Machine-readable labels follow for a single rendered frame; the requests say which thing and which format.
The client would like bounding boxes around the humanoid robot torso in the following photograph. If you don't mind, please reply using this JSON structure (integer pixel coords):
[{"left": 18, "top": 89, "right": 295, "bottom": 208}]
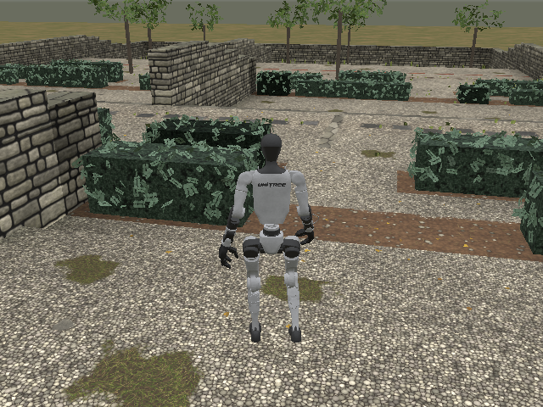
[{"left": 251, "top": 166, "right": 291, "bottom": 254}]

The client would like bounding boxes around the left robot hand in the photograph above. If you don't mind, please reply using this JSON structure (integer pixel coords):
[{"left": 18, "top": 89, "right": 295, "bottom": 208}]
[{"left": 219, "top": 244, "right": 238, "bottom": 269}]

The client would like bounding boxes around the robot head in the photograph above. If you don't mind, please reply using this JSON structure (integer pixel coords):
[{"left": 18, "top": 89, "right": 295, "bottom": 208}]
[{"left": 257, "top": 133, "right": 286, "bottom": 174}]

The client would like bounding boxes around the right robot forearm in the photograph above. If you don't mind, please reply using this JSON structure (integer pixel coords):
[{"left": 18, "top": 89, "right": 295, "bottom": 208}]
[{"left": 300, "top": 204, "right": 314, "bottom": 232}]

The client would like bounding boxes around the left robot forearm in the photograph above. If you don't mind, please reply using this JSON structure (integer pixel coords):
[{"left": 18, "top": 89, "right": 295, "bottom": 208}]
[{"left": 221, "top": 206, "right": 240, "bottom": 247}]

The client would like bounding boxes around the right robot upper arm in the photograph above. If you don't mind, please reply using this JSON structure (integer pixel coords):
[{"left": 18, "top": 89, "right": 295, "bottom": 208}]
[{"left": 289, "top": 170, "right": 310, "bottom": 216}]

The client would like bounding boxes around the right robot hand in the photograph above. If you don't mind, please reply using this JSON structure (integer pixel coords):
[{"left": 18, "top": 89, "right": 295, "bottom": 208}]
[{"left": 295, "top": 229, "right": 314, "bottom": 245}]

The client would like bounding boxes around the left robot upper arm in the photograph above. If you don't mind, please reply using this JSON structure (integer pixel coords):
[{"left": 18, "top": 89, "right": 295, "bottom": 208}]
[{"left": 232, "top": 170, "right": 254, "bottom": 219}]

